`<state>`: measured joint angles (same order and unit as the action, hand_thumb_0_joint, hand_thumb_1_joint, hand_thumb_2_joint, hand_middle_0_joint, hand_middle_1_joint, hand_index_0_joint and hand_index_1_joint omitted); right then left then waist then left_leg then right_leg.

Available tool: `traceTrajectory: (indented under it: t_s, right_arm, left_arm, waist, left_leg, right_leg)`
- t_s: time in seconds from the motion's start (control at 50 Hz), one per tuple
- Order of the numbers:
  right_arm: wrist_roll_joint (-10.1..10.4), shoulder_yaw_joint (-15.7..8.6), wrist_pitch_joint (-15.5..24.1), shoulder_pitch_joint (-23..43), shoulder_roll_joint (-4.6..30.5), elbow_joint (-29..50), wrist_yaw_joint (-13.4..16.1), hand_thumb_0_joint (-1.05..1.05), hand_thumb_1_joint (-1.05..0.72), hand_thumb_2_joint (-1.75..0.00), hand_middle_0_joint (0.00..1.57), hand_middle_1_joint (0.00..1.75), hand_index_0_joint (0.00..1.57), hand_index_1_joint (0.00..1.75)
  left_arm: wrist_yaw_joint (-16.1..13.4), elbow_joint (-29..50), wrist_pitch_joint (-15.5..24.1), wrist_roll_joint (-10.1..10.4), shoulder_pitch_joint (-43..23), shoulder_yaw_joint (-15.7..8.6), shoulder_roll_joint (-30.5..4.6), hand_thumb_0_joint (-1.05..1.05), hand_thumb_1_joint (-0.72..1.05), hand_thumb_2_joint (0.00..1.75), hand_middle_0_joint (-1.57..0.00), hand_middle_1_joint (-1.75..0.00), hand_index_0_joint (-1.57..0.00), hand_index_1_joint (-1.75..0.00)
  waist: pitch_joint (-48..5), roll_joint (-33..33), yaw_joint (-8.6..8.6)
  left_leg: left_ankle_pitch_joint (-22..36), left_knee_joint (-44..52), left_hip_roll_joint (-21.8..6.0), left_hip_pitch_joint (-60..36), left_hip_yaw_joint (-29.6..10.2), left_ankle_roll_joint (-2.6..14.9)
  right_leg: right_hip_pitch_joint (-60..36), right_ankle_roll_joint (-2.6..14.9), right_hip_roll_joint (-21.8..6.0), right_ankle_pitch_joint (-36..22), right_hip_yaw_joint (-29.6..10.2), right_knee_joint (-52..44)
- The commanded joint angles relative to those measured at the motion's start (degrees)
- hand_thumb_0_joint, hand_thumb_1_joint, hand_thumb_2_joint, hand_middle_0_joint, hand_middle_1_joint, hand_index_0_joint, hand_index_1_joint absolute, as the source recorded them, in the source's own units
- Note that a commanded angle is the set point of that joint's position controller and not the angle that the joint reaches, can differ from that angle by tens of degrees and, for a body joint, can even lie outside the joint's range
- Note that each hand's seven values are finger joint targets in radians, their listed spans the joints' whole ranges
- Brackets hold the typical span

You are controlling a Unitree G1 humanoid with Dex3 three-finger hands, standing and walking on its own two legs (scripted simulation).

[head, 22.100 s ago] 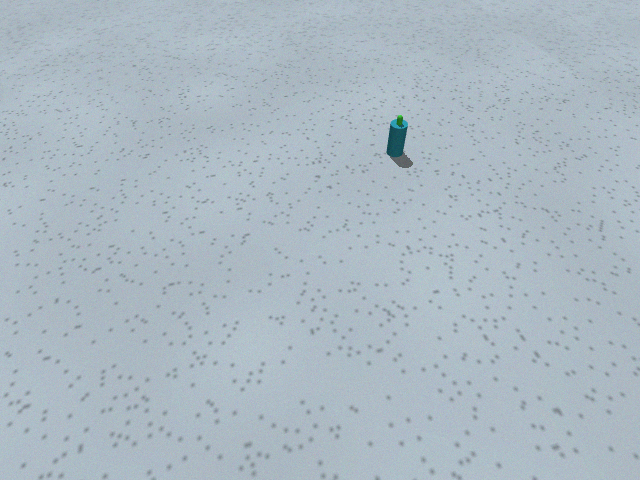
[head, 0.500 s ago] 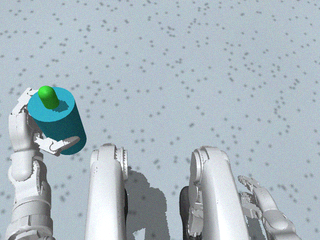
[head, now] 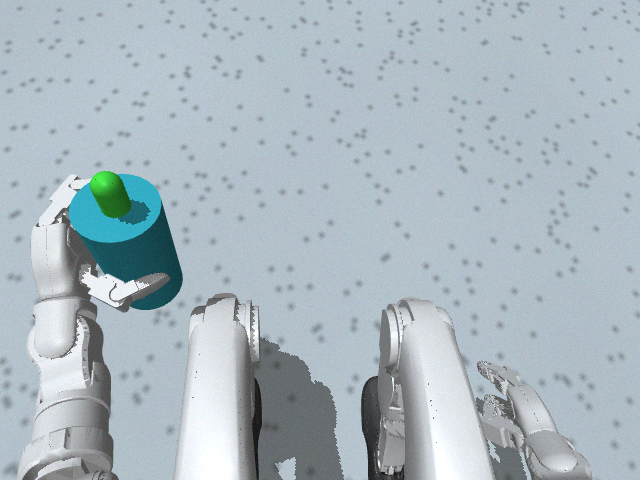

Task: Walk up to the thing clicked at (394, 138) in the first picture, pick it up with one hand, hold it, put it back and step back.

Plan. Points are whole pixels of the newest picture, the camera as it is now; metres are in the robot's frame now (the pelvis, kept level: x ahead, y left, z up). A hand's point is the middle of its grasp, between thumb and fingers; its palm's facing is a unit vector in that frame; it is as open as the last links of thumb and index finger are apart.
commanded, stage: lift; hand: left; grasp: from the side
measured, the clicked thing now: (131, 239) +0.37 +0.24 -0.01
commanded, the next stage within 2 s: none
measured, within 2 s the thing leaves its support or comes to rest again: neither
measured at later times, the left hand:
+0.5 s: hand (78, 211) +0.36 +0.24 +0.10, palm faces +0.18 -0.98 -0.05, open 12.0 cm
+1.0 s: hand out of the picture +0.38 +0.22 +0.28, palm faces +0.21 -0.98 -0.05, open 11.9 cm
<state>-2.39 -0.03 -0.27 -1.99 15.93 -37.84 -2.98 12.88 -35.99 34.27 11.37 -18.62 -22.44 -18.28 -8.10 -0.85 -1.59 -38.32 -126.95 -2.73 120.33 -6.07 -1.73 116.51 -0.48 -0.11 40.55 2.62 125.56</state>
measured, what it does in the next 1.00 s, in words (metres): rises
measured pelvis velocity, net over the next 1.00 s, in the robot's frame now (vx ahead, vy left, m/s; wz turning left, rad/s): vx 0.05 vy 0.01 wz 0.06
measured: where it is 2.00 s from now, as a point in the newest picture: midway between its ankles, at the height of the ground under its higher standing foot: (313, 456)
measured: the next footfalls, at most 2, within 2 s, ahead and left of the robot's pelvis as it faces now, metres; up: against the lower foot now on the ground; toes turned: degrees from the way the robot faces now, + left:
none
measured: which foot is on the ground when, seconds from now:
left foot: down 0.00-1.00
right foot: down 0.00-1.00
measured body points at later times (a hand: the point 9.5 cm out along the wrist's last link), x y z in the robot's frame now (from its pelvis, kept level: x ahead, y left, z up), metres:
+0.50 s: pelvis +0.01 +0.00 +0.09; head +0.19 +0.03 +0.50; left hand +0.34 +0.29 +0.10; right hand +0.22 -0.24 -0.04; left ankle +0.09 +0.14 -0.36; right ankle +0.09 -0.12 -0.35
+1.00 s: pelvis +0.05 +0.01 +0.24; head +0.16 +0.04 +0.67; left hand +0.36 +0.28 +0.28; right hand +0.24 -0.22 +0.14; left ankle +0.09 +0.14 -0.35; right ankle +0.09 -0.12 -0.35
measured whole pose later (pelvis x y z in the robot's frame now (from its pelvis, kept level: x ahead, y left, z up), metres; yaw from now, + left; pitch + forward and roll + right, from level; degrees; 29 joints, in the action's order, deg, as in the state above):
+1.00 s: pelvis +0.05 +0.01 +0.24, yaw +4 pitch +22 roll -4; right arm 2.1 -0.2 2.1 -9.8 12.9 -32.9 1.8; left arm 0.9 -9.1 15.7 10.1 -1.7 -10.2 -13.7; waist -9.7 1.4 -2.0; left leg -34.0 -82.5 -3.0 70.5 -3.3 -0.9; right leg 66.4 -1.0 -0.9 35.2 3.1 79.8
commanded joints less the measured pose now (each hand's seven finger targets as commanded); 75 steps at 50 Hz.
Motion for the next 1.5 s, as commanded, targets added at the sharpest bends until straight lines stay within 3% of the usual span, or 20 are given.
traceTrajectory:
  t_s: [0.0,0.16,0.36,0.4,0.44,0.5,0.6,0.64,0.7,0.76,0.82,0.9,0.94,0.96,1.2,1.28,1.32,1.34,1.38,1.48]
  right_arm:
    - [0.69,-4.32,2.06,-3.61,10.79,5.71,1.29,0.00,-0.93,-0.90,0.20,0.30,0.20,0.30]
    - [2.02,-4.52,2.43,-3.12,10.45,7.75,2.01,0.00,-0.92,-0.89,0.20,0.30,0.20,0.30]
    - [3.56,-4.93,2.79,-3.74,9.55,9.64,2.88,0.00,-0.91,-0.89,0.20,0.30,0.20,0.30]
    - [3.85,-5.17,2.79,-3.69,9.19,10.26,3.25,0.00,-0.91,-0.89,0.20,0.30,0.20,0.30]
    - [4.02,-5.10,2.92,-3.66,8.60,10.93,3.37,0.00,-0.91,-0.89,0.20,0.30,0.20,0.30]
    - [4.36,-5.24,3.06,-4.24,8.37,11.10,3.90,0.00,-0.91,-0.89,0.20,0.30,0.20,0.30]
    - [4.56,-4.62,3.32,-5.09,7.17,11.60,4.42,0.00,-0.91,-0.89,0.20,0.30,0.20,0.30]
    - [4.60,-4.82,3.32,-5.48,6.71,12.17,4.88,0.00,-0.91,-0.89,0.20,0.30,0.20,0.30]
    - [4.70,-4.16,3.55,-6.07,6.22,11.67,5.20,0.00,-0.91,-0.89,0.20,0.30,0.20,0.30]
    - [4.72,-3.79,3.88,-6.81,5.77,11.59,5.58,0.00,-0.90,-0.89,0.20,0.30,0.20,0.30]
    - [4.49,-3.97,4.34,-8.28,5.58,11.37,5.96,0.00,-0.90,-0.89,0.20,0.30,0.20,0.30]
    - [4.48,-3.82,4.78,-8.51,5.24,11.31,5.76,0.00,-0.90,-0.89,0.20,0.30,0.20,0.30]
    - [4.42,-3.42,4.67,-9.31,4.92,10.62,5.55,0.00,-0.90,-0.89,0.20,0.30,0.20,0.30]
    - [4.32,-3.83,4.86,-8.98,5.31,11.50,5.40,0.00,-0.90,-0.89,0.20,0.30,0.20,0.30]
    - [3.65,-3.08,5.03,-10.13,4.54,10.45,4.92,0.00,-0.92,-0.90,0.20,0.30,0.20,0.30]
    - [3.41,-3.61,4.94,-9.86,4.98,10.80,5.01,0.00,-0.91,-0.89,0.20,0.30,0.20,0.30]
    - [3.37,-2.78,4.82,-10.23,4.10,10.33,4.93,0.00,-0.91,-0.89,0.20,0.30,0.20,0.30]
    - [3.32,-3.19,4.92,-10.38,4.51,10.25,4.96,0.00,-0.91,-0.89,0.20,0.30,0.20,0.30]
    - [3.31,-2.83,4.73,-10.25,4.16,9.88,5.01,0.00,-0.91,-0.89,0.20,0.30,0.20,0.30]
    - [3.03,-2.93,4.53,-10.39,3.95,9.63,5.00,0.00,-0.90,-0.89,0.20,0.30,0.20,0.30]
  left_arm:
    - [0.44,14.10,3.66,2.25,-8.44,-3.04,-11.30,0.00,-0.05,1.19,-1.25,-1.43,-1.29,-1.40]
    - [0.35,21.89,0.31,3.63,-4.92,-0.77,-9.34,0.00,-0.06,1.18,-1.23,-1.42,-1.28,-1.39]
    - [-3.10,33.25,-4.69,3.87,0.85,0.83,-8.35,0.00,-0.03,1.18,-1.21,-1.41,-1.27,-1.38]
    - [-4.33,34.75,-6.10,3.42,4.07,1.27,-7.87,0.00,0.00,1.18,-1.21,-1.41,-1.26,-1.37]
    - [-5.28,36.21,-7.69,3.38,6.57,3.28,-5.10,0.00,0.00,1.18,-1.20,-1.40,-1.25,-1.37]
    - [-7.27,40.82,-8.97,2.80,5.72,2.42,-7.01,0.00,-0.04,1.15,-1.17,-1.37,-1.23,-1.34]
    - [-9.65,40.98,-11.76,1.79,12.23,5.79,-3.29,0.00,-0.04,1.15,-1.17,-1.36,-1.22,-1.33]
    - [-10.70,48.02,-11.95,1.30,8.64,5.00,-5.83,0.00,-0.06,1.13,-1.16,-1.35,-1.21,-1.32]
    - [-11.46,43.58,-13.60,0.78,12.89,7.40,-3.02,0.00,-0.06,1.13,-1.17,-1.35,-1.22,-1.32]
    - [-12.18,45.37,-13.48,0.86,8.98,6.63,-4.26,0.00,-0.05,1.14,-1.16,-1.35,-1.21,-1.32]
    - [-12.42,42.28,-14.55,-0.30,10.45,9.90,-1.95,0.00,-0.07,1.14,-1.19,-1.35,-1.23,-1.33]
    - [-12.22,41.20,-14.44,-0.47,6.67,9.69,-2.44,0.00,-0.08,1.14,-1.21,-1.36,-1.25,-1.34]
    - [-12.24,35.15,-14.98,-0.96,11.96,8.83,-1.88,0.00,-0.07,1.14,-1.21,-1.36,-1.25,-1.34]
    - [-12.21,40.55,-14.32,-0.86,7.72,9.13,-2.34,0.00,-0.07,1.13,-1.20,-1.34,-1.24,-1.32]
    - [-11.79,32.91,-12.83,-1.34,7.90,11.22,0.07,0.00,-0.13,1.09,-1.19,-1.31,-1.22,-1.30]
    - [-12.01,39.03,-11.52,-1.38,2.91,11.10,-1.39,0.00,-0.14,1.08,-1.16,-1.29,-1.19,-1.28]
    - [-11.99,31.56,-12.16,-1.46,7.98,11.90,1.21,0.00,-0.09,1.12,-1.16,-1.31,-1.19,-1.30]
    - [-12.18,37.88,-11.24,-1.21,2.65,10.96,-0.83,0.00,-0.09,1.11,-1.16,-1.30,-1.20,-1.29]
    - [-12.03,32.02,-11.51,-1.55,5.39,11.77,0.31,0.00,-0.11,1.12,-1.17,-1.32,-1.20,-1.31]
    - [-12.32,34.44,-10.84,-1.71,2.83,11.50,-0.31,0.00,-0.08,1.12,-1.14,-1.30,-1.17,-1.29]
  waist:
    - [-34.68,5.84,1.02]
    - [-35.38,6.63,1.19]
    - [-35.10,6.36,1.50]
    - [-35.74,5.73,2.02]
    - [-33.94,4.81,0.82]
    - [-34.78,4.51,1.16]
    - [-32.87,3.93,0.09]
    - [-33.46,6.08,0.64]
    - [-29.04,5.69,-0.66]
    - [-27.15,6.58,-0.02]
    - [-25.20,4.77,-1.57]
    - [-21.89,5.50,-0.75]
    - [-20.14,4.20,-0.48]
    - [-21.37,6.06,0.30]
    - [-15.75,3.33,-0.59]
    - [-17.34,4.46,-0.02]
    - [-15.44,1.87,-0.48]
    - [-17.02,3.69,-0.05]
    - [-14.28,2.05,-0.67]
    - [-14.81,2.95,-0.11]
  left_leg:
    - [4.07,16.92,1.57,-26.17,3.63,2.78]
    - [3.10,21.51,1.51,-30.17,3.08,2.71]
    - [4.67,28.12,1.40,-36.59,2.61,2.76]
    - [5.79,30.05,1.32,-39.79,2.47,2.69]
    - [6.14,31.49,1.40,-40.08,2.58,2.81]
    - [8.85,33.66,1.34,-43.58,2.75,2.90]
    - [11.27,39.32,1.43,-50.37,1.94,2.78]
    - [11.09,42.14,1.68,-53.32,2.46,2.59]
    - [10.23,46.50,1.39,-57.35,1.32,2.26]
    - [12.48,49.53,1.29,-60.77,1.25,2.06]
    - [16.75,51.33,1.44,-63.76,2.24,2.33]
    - [17.72,55.34,1.58,-66.94,2.84,2.27]
    - [18.95,57.81,1.28,-68.91,2.31,2.12]
    - [19.92,58.90,1.32,-70.86,2.42,1.86]
    - [19.23,67.34,1.31,-77.52,3.24,2.00]
    - [19.36,69.30,1.61,-80.52,4.04,1.92]
    - [19.80,70.35,1.49,-80.51,3.98,2.03]
    - [20.20,70.72,1.61,-81.31,4.07,1.94]
    - [20.03,71.77,1.57,-81.69,4.27,2.09]
    - [20.88,73.52,1.83,-83.70,4.91,1.99]
  right_leg:
    - [-18.28,2.70,1.41,-6.93,1.58,-17.18]
    - [-20.57,2.80,1.25,-6.11,1.12,-21.17]
    - [-28.03,2.37,0.97,-7.89,0.22,-28.19]
    - [-30.04,2.35,1.08,-9.07,0.25,-29.96]
    - [-32.20,2.06,0.99,-9.69,0.14,-32.28]
    - [-36.88,1.88,0.93,-12.52,-0.18,-35.02]
    - [-41.99,1.63,0.93,-15.04,0.09,-39.70]
    - [-45.70,1.66,0.84,-14.95,-0.44,-42.64]
    - [-46.74,1.65,0.86,-14.25,0.06,-45.49]
    - [-50.21,1.67,0.81,-16.27,-0.02,-48.21]
    - [-55.01,1.49,0.87,-20.59,0.07,-51.82]
    - [-59.32,1.55,0.74,-21.39,-0.27,-56.13]
    - [-60.93,1.55,0.79,-22.02,0.36,-57.34]
    - [-61.84,1.76,0.71,-22.59,0.37,-58.03]
    - [-69.92,1.30,0.81,-23.08,0.48,-66.91]
    - [-73.53,1.16,0.64,-23.56,0.00,-69.43]
    - [-74.69,1.06,0.80,-24.11,0.10,-70.57]
    - [-75.83,1.11,0.59,-24.67,-0.14,-70.78]
    - [-76.24,0.90,0.70,-24.63,-0.09,-72.04]
    - [-79.67,0.73,0.52,-25.69,-0.50,-74.28]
